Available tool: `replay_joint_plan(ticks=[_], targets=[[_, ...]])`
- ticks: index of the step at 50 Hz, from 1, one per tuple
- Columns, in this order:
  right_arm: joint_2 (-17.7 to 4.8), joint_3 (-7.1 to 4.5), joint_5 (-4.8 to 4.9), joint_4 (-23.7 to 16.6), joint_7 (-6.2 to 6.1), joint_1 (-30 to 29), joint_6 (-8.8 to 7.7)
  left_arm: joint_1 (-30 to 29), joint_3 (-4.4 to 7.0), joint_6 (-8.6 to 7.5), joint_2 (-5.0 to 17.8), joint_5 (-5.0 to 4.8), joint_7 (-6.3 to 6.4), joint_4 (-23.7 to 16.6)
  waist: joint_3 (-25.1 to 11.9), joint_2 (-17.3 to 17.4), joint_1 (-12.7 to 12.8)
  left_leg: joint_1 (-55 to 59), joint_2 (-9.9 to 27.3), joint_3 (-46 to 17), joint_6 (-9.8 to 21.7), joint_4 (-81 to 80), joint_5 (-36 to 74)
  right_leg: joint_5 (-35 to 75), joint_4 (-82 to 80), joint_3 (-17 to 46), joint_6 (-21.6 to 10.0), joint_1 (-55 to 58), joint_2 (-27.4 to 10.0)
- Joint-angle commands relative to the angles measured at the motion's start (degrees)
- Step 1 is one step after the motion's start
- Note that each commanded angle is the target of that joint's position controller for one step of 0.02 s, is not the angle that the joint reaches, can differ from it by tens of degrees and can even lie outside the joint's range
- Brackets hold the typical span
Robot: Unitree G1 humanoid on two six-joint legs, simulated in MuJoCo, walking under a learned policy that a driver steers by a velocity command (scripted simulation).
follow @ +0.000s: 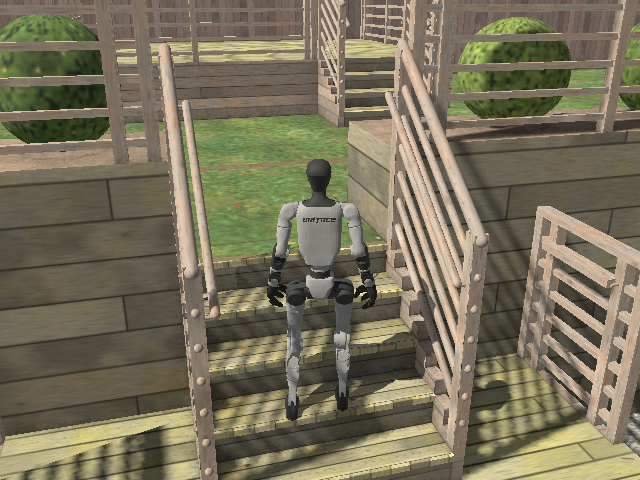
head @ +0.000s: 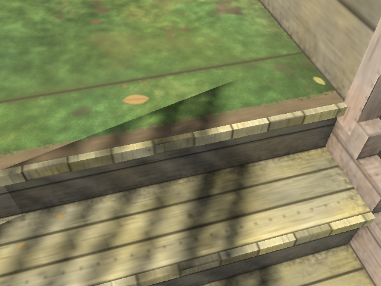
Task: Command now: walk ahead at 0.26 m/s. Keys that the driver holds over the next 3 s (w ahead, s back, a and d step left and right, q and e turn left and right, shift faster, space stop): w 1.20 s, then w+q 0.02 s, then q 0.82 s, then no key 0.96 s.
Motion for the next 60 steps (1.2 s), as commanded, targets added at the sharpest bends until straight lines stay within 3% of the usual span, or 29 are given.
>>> replay_joint_plan(ticks=[1,5,9,15,16,19,22,24,25,26,27,28,29,32,34,41,42,43,44,48,51,52,54,55,56,57,58,59,60], targets=[[-6.3,-1.01,-0.30,-1.6,-0.18,1.9,-0.35,-0.4,1.46,-0.45,5.2,0.30,-0.20,-3.3,1.8,5.2,-0.4,-2.5,3.6,-6.2,9.3,-6.4,-3.0,-6.3,-1.4,2.2,-4.8,-3.0,-1.6],[-7.9,-1.51,0.29,-2.3,-0.60,1.4,0.19,1.3,1.39,-1.31,4.9,1.08,-0.73,-4.0,4.3,6.2,0.3,-1.4,4.8,-9.2,11.0,-8.5,-8.0,-8.8,0.1,1.5,-6.3,-6.3,-1.1],[-6.1,-0.54,0.49,-3.3,0.28,0.9,-0.63,6.3,1.97,-2.04,6.8,0.85,-1.08,-3.8,2.4,-5.8,1.8,-4.4,0.7,-1.4,10.1,3.6,9.2,1.6,-6.6,8.4,-8.7,5.0,-4.5],[-1.2,-0.42,0.59,-10.6,1.37,-11.9,-2.58,24.4,3.95,-0.51,12.5,3.66,1.52,1.5,0.0,-9.8,10.8,-47.2,-2.7,1.3,5.9,70.2,-11.9,19.2,-16.5,30.2,-24.6,30.0,-22.6],[3.3,0.86,0.05,-16.4,0.20,-19.8,-2.63,24.2,4.28,-1.71,12.9,3.99,1.86,2.4,2.4,-9.7,10.0,-59.7,-1.1,-4.8,6.3,87.5,-16.3,13.7,-17.6,27.9,-23.2,30.3,-23.8],[5.2,2.74,-1.44,-27.8,-1.39,-28.8,-3.15,23.2,2.26,-4.09,5.2,4.10,1.16,4.7,6.1,-4.6,7.2,-82.1,-0.3,-15.6,11.9,105.0,-32.9,-2.8,-18.3,19.4,-13.6,27.4,-24.2],[4.7,4.15,-0.31,-34.2,0.11,-25.2,-1.63,10.4,1.32,-3.08,8.9,0.01,1.03,3.0,8.3,0.6,-4.0,-58.7,2.3,-3.0,11.3,76.1,-19.1,-16.7,-36.2,4.3,-8.4,-1.9,-18.1],[3.8,4.30,0.97,-29.6,0.72,-9.7,0.73,3.5,0.92,-3.31,12.0,-3.65,1.57,-1.2,-0.7,-3.9,-8.0,-7.5,-3.3,5.5,9.9,54.4,-11.6,24.2,-40.0,-4.1,-13.9,-25.1,-11.9],[-0.4,1.47,0.05,-21.5,-0.25,8.3,1.25,2.5,1.56,-3.97,15.2,-3.58,0.78,-2.4,-12.0,-5.2,-14.4,4.3,-8.9,10.7,9.1,62.6,-8.2,74.9,-25.5,-8.7,-14.2,-16.3,-12.5],[-4.2,-0.73,0.11,-16.9,-0.74,19.1,1.59,0.4,4.21,-3.92,21.4,-3.29,0.03,-2.9,-17.8,-8.2,-19.6,2.6,-10.2,6.0,9.3,50.7,-9.2,86.4,-4.2,-8.0,-11.4,-5.3,-12.0],[-9.0,-2.38,-2.55,-16.0,-0.71,20.5,1.73,0.8,4.73,-3.59,18.8,-2.83,-1.08,-4.1,-17.8,-0.4,-18.4,-3.2,-9.7,-6.4,10.6,31.6,-15.5,79.0,17.9,-1.8,-8.9,-1.5,-10.5],[-15.4,-4.05,-2.71,-15.4,-1.93,16.0,2.52,3.3,3.74,-3.96,10.3,-0.85,-4.17,-8.2,-18.8,27.8,-12.2,0.5,5.5,-43.4,15.0,-1.3,-32.7,16.5,40.2,3.4,-6.4,-17.9,2.7],[-16.4,-5.69,-0.12,-16.0,-2.79,5.8,2.52,6.7,3.26,-3.81,3.5,3.12,-4.53,-9.5,-20.1,26.1,-6.7,-0.6,10.0,-62.8,12.4,-15.3,-47.7,6.6,70.4,18.8,-5.1,-28.0,7.9],[-4.4,-3.17,-0.77,-8.6,-0.21,-6.2,-0.35,6.2,0.54,-3.75,-3.1,5.25,-2.40,-14.7,2.9,6.8,5.2,-23.6,5.8,-38.3,6.7,-2.1,-36.1,13.1,84.3,11.1,-4.9,-41.4,3.1],[4.3,-1.67,-1.29,-2.9,1.91,-4.1,-1.75,6.5,-0.89,-2.41,-5.5,4.08,-1.30,-14.7,3.2,6.3,7.0,-25.4,2.5,-23.4,5.6,2.5,-21.9,12.5,90.0,10.7,-6.1,-43.0,3.7],[0.6,-2.51,-0.12,2.5,1.96,10.6,-5.84,-6.7,-2.40,-0.29,-6.6,1.51,1.31,-15.4,3.7,1.7,1.5,-13.6,6.3,-18.9,9.2,-7.0,-6.3,13.1,96.5,2.5,-3.5,-62.6,1.8],[-0.9,-0.81,-7.73,4.6,5.86,15.0,-3.91,-8.9,-2.88,1.19,0.4,-2.58,-2.64,-14.4,-2.6,10.7,-0.9,-10.4,6.5,-23.6,12.8,-8.0,-10.5,16.5,99.9,11.0,-12.1,-71.5,6.2],[-1.1,-3.18,-0.08,3.9,3.45,15.1,-5.67,-13.9,-3.28,-0.31,-9.0,1.44,0.34,-17.5,4.6,4.5,-0.9,-3.4,9.4,-21.9,10.9,-10.3,-10.4,5.7,107.2,4.2,-7.4,-75.6,2.9],[2.4,1.11,-8.89,8.7,6.74,20.8,-2.83,-13.2,-4.68,0.67,-1.7,-0.62,-2.78,-15.7,0.4,3.7,-1.9,-2.0,9.7,-26.1,14.2,-8.3,-11.9,14.9,105.0,12.8,-16.0,-84.8,4.4],[2.3,2.29,-9.86,13.5,9.29,26.9,-2.54,-26.3,-3.91,2.84,0.2,-0.19,-3.27,-19.8,-0.6,5.7,-4.3,-0.5,9.5,-15.9,15.6,-18.7,-2.0,17.5,86.9,-0.8,-17.0,-83.3,-2.4],[5.7,3.82,-6.13,14.9,9.97,27.6,-3.56,-36.9,-4.94,6.07,-2.6,1.26,-4.16,-22.6,-0.9,6.0,-4.8,-7.7,9.3,-11.6,15.0,-25.3,11.2,8.0,74.8,-9.1,-15.8,-70.2,-6.9],[2.5,0.33,2.35,11.1,1.32,26.0,-5.24,-27.0,-6.45,4.87,-9.8,-0.20,-2.36,-20.3,3.2,1.5,-5.1,-7.2,6.2,-8.6,12.9,-31.5,15.8,-5.8,71.2,-16.4,-8.8,-52.4,-3.5],[-0.7,0.81,3.95,11.0,-2.47,24.0,-6.20,-18.8,-6.93,3.95,-10.6,-2.95,-0.83,-16.6,-2.8,4.7,0.2,-7.8,7.8,-2.2,11.5,-24.1,73.8,-10.6,56.9,-18.5,-9.0,-25.2,0.9],[-5.6,2.44,-5.31,13.9,8.60,26.1,-5.60,-32.6,-6.79,7.76,-5.4,2.12,-7.02,-24.6,-8.2,24.2,5.9,-4.2,16.2,-7.7,21.1,-21.2,109.1,-3.5,55.1,-12.9,-10.5,-31.1,1.8],[-10.2,-0.84,-1.88,11.4,12.49,20.1,-5.72,-28.3,-4.60,8.50,0.9,2.08,-7.76,-23.8,-7.0,18.2,8.0,11.8,13.8,-4.2,20.3,-14.2,123.6,-8.6,40.4,-13.7,-10.0,-36.1,4.9],[-8.7,-3.19,4.24,7.5,3.39,20.4,-7.93,-2.8,-2.53,4.49,1.3,-0.37,-3.07,-13.4,-17.9,10.4,9.4,17.1,12.0,0.2,14.1,2.0,121.0,-20.9,38.2,-14.9,-10.8,-13.7,7.5],[-8.5,-1.73,-6.91,14.9,11.07,26.8,-6.17,-0.6,-3.29,7.54,4.0,3.19,-5.07,-13.4,-29.8,12.2,13.0,1.4,11.8,-7.1,16.7,14.6,116.0,12.4,29.1,4.0,-17.2,0.4,0.6],[-3.0,-1.30,-9.55,10.3,12.91,32.7,-5.32,8.2,-2.56,6.70,8.0,1.40,-4.77,-9.5,-34.4,-5.3,9.4,-19.1,2.2,-13.0,16.3,28.1,78.3,2.3,11.6,30.4,-26.8,21.5,-9.3],[-2.6,-3.16,-5.44,12.8,13.91,22.8,-3.11,16.5,-0.03,7.32,11.7,4.17,-5.08,-6.2,-22.0,-14.7,15.5,-31.0,-9.2,-18.2,11.5,66.6,34.0,-11.7,-6.9,52.4,-29.0,8.2,-16.2]])
Next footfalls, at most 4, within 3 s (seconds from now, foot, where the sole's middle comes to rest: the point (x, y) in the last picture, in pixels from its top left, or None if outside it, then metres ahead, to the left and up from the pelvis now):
0.54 left None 0.26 0.18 -0.58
1.14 right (196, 217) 0.57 0.01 -0.39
1.58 left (107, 116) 0.76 0.25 -0.20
2.14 right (176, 91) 0.87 0.07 -0.20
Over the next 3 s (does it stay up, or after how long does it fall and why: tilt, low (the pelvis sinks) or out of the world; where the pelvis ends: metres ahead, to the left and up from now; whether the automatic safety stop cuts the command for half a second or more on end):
stays up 0.77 0.16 0.57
